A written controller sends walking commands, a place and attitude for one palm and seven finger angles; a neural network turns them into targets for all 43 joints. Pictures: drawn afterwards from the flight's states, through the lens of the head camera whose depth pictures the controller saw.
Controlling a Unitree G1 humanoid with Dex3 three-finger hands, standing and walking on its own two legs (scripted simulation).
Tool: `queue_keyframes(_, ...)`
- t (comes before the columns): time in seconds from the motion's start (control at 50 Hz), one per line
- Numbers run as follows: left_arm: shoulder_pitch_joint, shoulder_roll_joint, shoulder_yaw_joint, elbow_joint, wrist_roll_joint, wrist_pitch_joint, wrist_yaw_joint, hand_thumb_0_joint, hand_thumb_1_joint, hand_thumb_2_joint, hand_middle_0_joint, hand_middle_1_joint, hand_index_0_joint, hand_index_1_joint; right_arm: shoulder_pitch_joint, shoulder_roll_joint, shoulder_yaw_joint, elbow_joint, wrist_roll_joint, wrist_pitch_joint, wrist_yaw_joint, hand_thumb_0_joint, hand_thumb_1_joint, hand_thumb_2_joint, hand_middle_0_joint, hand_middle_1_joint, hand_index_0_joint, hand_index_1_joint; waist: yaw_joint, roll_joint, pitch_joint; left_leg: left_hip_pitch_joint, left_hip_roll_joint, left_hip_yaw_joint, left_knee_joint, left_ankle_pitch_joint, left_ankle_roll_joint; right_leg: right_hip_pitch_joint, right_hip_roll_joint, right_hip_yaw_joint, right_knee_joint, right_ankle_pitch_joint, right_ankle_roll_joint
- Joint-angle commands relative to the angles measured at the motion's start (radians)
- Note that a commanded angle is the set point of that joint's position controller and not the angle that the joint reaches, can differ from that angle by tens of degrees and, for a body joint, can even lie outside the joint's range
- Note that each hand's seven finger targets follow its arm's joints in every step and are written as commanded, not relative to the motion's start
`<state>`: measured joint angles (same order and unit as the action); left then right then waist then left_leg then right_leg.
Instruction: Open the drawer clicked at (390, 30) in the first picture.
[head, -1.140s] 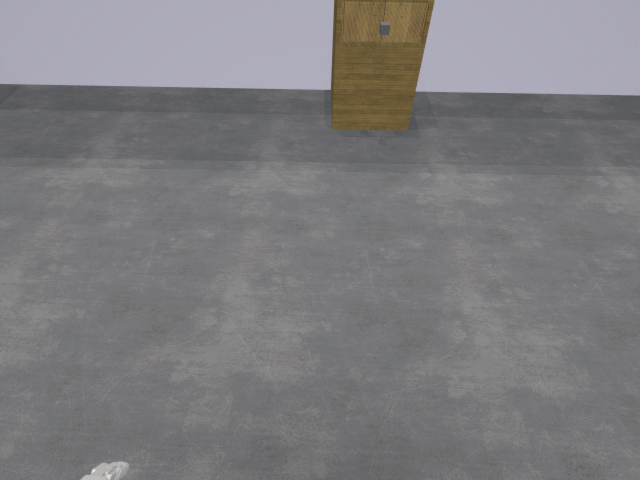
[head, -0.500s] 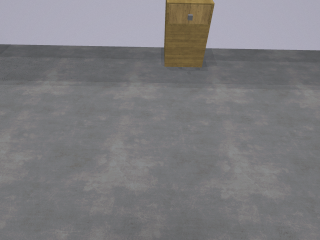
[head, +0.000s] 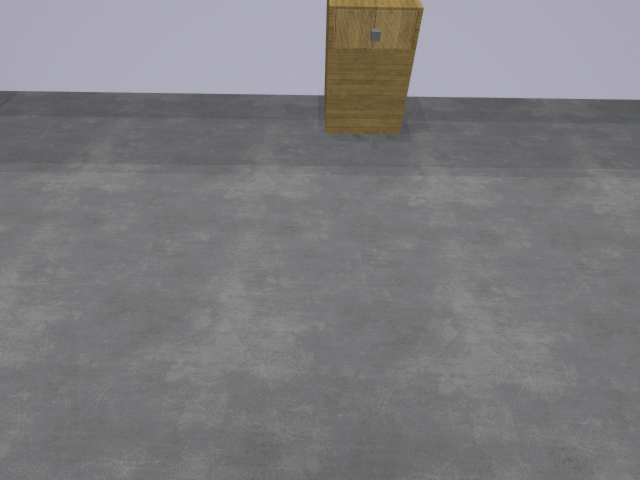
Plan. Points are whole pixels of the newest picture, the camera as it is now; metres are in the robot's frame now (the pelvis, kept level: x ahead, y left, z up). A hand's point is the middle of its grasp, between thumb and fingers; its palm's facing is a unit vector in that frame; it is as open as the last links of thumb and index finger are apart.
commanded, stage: look at it before walking up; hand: left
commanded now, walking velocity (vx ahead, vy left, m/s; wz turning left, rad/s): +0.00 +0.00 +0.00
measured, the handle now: (375, 33) +2.02 -0.16 -0.21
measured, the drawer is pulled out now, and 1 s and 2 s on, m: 0.00 0.00 0.00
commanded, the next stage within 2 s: walk to a spot facing it in 0.50 s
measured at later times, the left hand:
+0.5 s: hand out of the picture +0.07 +0.25 -0.16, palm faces -0.03 -0.94 -0.34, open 7.4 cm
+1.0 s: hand out of the picture +0.09 +0.17 -0.19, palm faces -0.09 -0.97 -0.22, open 7.4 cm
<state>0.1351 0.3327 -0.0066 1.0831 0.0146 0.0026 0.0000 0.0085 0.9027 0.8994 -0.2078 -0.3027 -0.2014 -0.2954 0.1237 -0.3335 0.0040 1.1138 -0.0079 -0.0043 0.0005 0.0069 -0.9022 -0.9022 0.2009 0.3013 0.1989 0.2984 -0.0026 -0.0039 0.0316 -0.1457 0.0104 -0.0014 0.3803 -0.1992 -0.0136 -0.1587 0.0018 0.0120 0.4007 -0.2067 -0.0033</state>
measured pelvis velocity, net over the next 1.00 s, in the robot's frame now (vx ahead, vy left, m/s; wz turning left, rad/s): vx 0.08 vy -0.03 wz -0.13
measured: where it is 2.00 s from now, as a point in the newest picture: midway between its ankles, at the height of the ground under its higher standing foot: (352, 420)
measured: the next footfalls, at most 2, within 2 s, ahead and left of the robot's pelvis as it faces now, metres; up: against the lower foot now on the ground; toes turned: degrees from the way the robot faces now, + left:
left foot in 1.36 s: +0.40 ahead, +0.06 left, +0.00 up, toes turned -8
right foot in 1.84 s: +0.45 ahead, -0.22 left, +0.00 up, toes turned -30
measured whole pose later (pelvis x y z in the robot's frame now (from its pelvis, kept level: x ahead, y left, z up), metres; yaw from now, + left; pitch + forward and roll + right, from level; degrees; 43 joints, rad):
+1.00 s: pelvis +0.08 -0.03 -0.03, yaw -7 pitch -1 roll +0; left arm 0.35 0.19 0.04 1.04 0.03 -0.02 -0.03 0.01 0.91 0.90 -0.21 -0.30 -0.20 -0.30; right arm 0.33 -0.23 -0.02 1.09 -0.02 -0.01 0.00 0.01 -0.90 -0.90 0.20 0.30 0.20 0.30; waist 0.01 0.03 0.03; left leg -0.23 0.11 0.09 0.83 -0.48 -0.03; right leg -0.24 0.04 -0.04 0.68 -0.42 -0.05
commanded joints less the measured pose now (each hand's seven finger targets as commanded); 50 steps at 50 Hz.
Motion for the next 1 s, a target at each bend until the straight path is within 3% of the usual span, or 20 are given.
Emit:
queue_keyframes(0.0, -0.041, 0.21, 0.039, -0.063, -0.003, -0.026, 0.01, 0.0, 0.9, 0.9, -0.2, -0.3, -0.2, -0.3, -0.053, -0.207, -0.04, -0.063, -0.002, -0.027, -0.011, 0.0, -0.9, -0.9, 0.2, 0.3, 0.2, 0.3, 0.003, 0.004, -0.038, 0.004, 0.106, -0.094, -0.066, 0.058, 0.041, -0.025, -0.114, 0.115, -0.089, 0.038, -0.029)
queue_keyframes(0.16, -0.036, 0.209, 0.039, -0.059, -0.004, -0.029, 0.011, 0.0, 0.9, 0.9, -0.2, -0.3, -0.2, -0.3, -0.049, -0.208, -0.039, -0.062, 0.0, -0.03, -0.012, 0.0, -0.9, -0.9, 0.2, 0.3, 0.2, 0.3, 0.002, -0.002, -0.072, 0.029, 0.111, -0.091, -0.059, 0.115, 0.041, 0.001, -0.119, 0.105, -0.077, 0.114, -0.029)
queue_keyframes(0.48, -0.04, 0.212, 0.038, -0.053, -0.003, -0.029, 0.01, 0.0, 0.9, 0.9, -0.2, -0.3, -0.2, -0.3, -0.058, -0.21, -0.039, -0.062, 0.0, -0.027, -0.011, 0.0, -0.9, -0.9, 0.2, 0.3, 0.2, 0.3, 0.004, -0.002, -0.048, 0.027, 0.11, -0.091, -0.074, 0.096, 0.039, -0.004, -0.119, 0.107, -0.093, 0.096, -0.027)
queue_keyframes(0.58, -0.038, 0.215, 0.038, -0.055, -0.003, -0.03, 0.01, 0.0, 0.9, 0.9, -0.2, -0.3, -0.2, -0.3, -0.056, -0.212, -0.038, -0.062, 0.0, -0.029, -0.012, 0.0, -0.9, -0.9, 0.2, 0.3, 0.2, 0.3, 0.003, 0.001, -0.077, 0.046, 0.112, -0.089, -0.067, 0.134, 0.039, 0.013, -0.119, 0.108, -0.085, 0.141, -0.028)
queue_keyframes(0.62, 0.027, 0.099, 0.016, -0.029, -0.003, -0.009, 0.012, 0.0, 0.9, 0.9, -0.2, -0.3, -0.2, -0.3, 0.004, -0.091, -0.013, -0.038, -0.007, -0.013, -0.009, 0.0, -0.9, -0.9, 0.2, 0.3, 0.2, 0.3, 0.003, -0.009, -0.079, 0.05, 0.107, -0.047, -0.039, 0.013, 0.018, -0.009, -0.107, 0.114, -0.078, 0.006, -0.016)
queue_keyframes(0.68, 0.06, 0.102, 0.031, -0.051, 0.006, 0.012, -0.004, 0.0, 0.9, 0.9, -0.2, -0.3, -0.2, -0.3, 0.046, -0.097, -0.026, -0.052, -0.016, 0.001, -0.006, 0.0, -0.9, -0.9, 0.2, 0.3, 0.2, 0.3, 0.002, -0.016, 0.033, -0.037, 0.105, -0.039, -0.031, -0.288, 0.026, -0.122, -0.073, 0.165, -0.074, -0.3, -0.038)
queue_keyframes(0.74, 0.105, 0.094, 0.048, -0.086, 0.01, 0.01, -0.017, 0.0, 0.9, 0.9, -0.2, -0.3, -0.2, -0.3, 0.076, -0.115, -0.046, -0.08, -0.015, -0.004, -0.006, 0.0, -0.9, -0.9, 0.2, 0.3, 0.2, 0.3, 0.004, 0.005, 0.082, -0.063, 0.134, -0.058, -0.007, -0.402, 0.052, -0.203, -0.042, 0.181, -0.011, -0.373, -0.061)
queue_keyframes(0.78, 0.129, 0.069, 0.055, -0.111, 0.009, -0.002, -0.022, 0.0, 0.9, 0.9, -0.2, -0.3, -0.2, -0.3, 0.11, -0.12, -0.056, -0.093, -0.013, -0.015, -0.009, 0.0, -0.9, -0.9, 0.2, 0.3, 0.2, 0.3, -0.002, 0.035, 0.082, -0.029, 0.176, -0.101, -0.006, -0.404, 0.083, -0.261, -0.012, 0.164, 0.082, -0.335, -0.064)
queue_keyframes(0.82, 0.139, 0.026, 0.059, -0.131, 0.007, -0.015, -0.026, 0.0, 0.9, 0.9, -0.2, -0.3, -0.2, -0.3, 0.156, -0.134, -0.07, -0.096, -0.012, -0.029, -0.014, 0.0, -0.9, -0.9, 0.2, 0.3, 0.2, 0.3, -0.013, 0.154, 0.067, 0.046, 0.263, -0.183, -0.056, -0.348, 0.129, -0.332, 0.036, 0.066, 0.25, -0.23, -0.048)
queue_keyframes(0.84, 0.122, 0.009, 0.058, -0.144, 0.005, -0.021, -0.028, 0.0, 0.9, 0.9, -0.2, -0.3, -0.2, -0.3, 0.171, -0.138, -0.079, -0.096, -0.008, -0.033, -0.014, 0.0, -0.9, -0.9, 0.2, 0.3, 0.2, 0.3, -0.017, 0.195, 0.067, 0.084, 0.322, -0.21, -0.078, -0.284, 0.159, -0.37, 0.031, -0.003, 0.316, -0.225, -0.033)
queue_keyframes(0.86, 0.102, -0.005, 0.06, -0.157, 0.007, -0.025, -0.03, 0.0, 0.9, 0.9, -0.2, -0.3, -0.2, -0.3, 0.185, -0.127, -0.08, -0.095, -0.01, -0.038, -0.015, 0.0, -0.9, -0.9, 0.2, 0.3, 0.2, 0.3, -0.024, 0.201, 0.081, 0.096, 0.347, -0.193, -0.068, -0.169, 0.178, -0.387, 0.002, -0.033, 0.339, -0.263, -0.02)
queue_keyframes(0.88, 0.097, -0.015, 0.063, -0.16, 0.008, -0.03, -0.031, 0.0, 0.9, 0.9, -0.2, -0.3, -0.2, -0.3, 0.193, -0.11, -0.077, -0.09, -0.013, -0.04, -0.015, 0.0, -0.9, -0.9, 0.2, 0.3, 0.2, 0.3, -0.021, 0.165, 0.088, 0.061, 0.344, -0.152, -0.024, -0.059, 0.172, -0.338, -0.015, -0.045, 0.312, -0.273, -0.019)
queue_keyframes(0.9, 0.16, -0.03, 0.066, -0.137, 0.01, -0.035, -0.033, 0.0, 0.9, 0.9, -0.2, -0.3, -0.2, -0.3, 0.172, -0.098, -0.073, -0.091, -0.015, -0.04, -0.016, 0.0, -0.9, -0.9, 0.2, 0.3, 0.2, 0.3, 0.015, 0.132, 0.065, -0.002, 0.307, -0.067, 0.078, 0.006, 0.136, -0.21, -0.013, -0.063, 0.226, -0.22, -0.027)
queue_keyframes(0.92, 0.298, -0.015, 0.077, -0.091, 0.014, -0.041, -0.031, 0.0, 0.9, 0.9, -0.2, -0.3, -0.2, -0.3, 0.127, -0.073, -0.066, -0.105, -0.014, -0.04, -0.015, 0.0, -0.9, -0.9, 0.2, 0.3, 0.2, 0.3, 0.085, 0.024, 0.018, -0.16, 0.219, 0.052, 0.312, 0.041, 0.077, 0.032, -0.022, 0.002, 0.082, -0.115, -0.054)
queue_keyframes(0.94, 0.467, 0.108, 0.104, -0.036, 0.019, -0.058, -0.013, 0.0, 0.9, 0.9, -0.2, -0.3, -0.2, -0.3, 0.071, 0.006, -0.05, -0.158, -0.003, -0.049, -0.007, 0.0, -0.9, -0.9, 0.2, 0.3, 0.2, 0.3, 0.138, -0.373, -0.023, -0.49, 0.068, 0.2, 0.688, -0.16, 0.002, 0.276, -0.267, 0.432, -0.074, 0.025, -0.152)
queue_keyframes(0.96, 0.565, 0.108, 0.098, -0.003, -0.002, -0.064, 0.006, 0.0, 0.9, 0.9, -0.2, -0.3, -0.2, -0.3, -0.057, -0.011, -0.046, -0.21, -0.01, -0.061, -0.005, 0.0, -0.9, -0.9, 0.2, 0.3, 0.2, 0.3, 0.179, -0.347, 0.022, -0.615, 0.042, 0.09, 0.8, -0.375, 0.0, 0.285, -0.343, 0.623, -0.12, 0.309, -0.215)
queue_keyframes(0.98, 0.546, 0.069, 0.087, -0.004, 0.006, -0.064, 0.016, 0.0, 0.9, 0.9, -0.2, -0.3, -0.2, -0.3, -0.099, 0.012, -0.049, -0.214, -0.011, -0.066, -0.006, 0.0, -0.9, -0.9, 0.2, 0.3, 0.2, 0.3, 0.16, -0.174, 0.068, -0.673, 0.076, 0.039, 0.853, -0.334, -0.004, 0.278, -0.351, 0.587, -0.091, 0.433, -0.27)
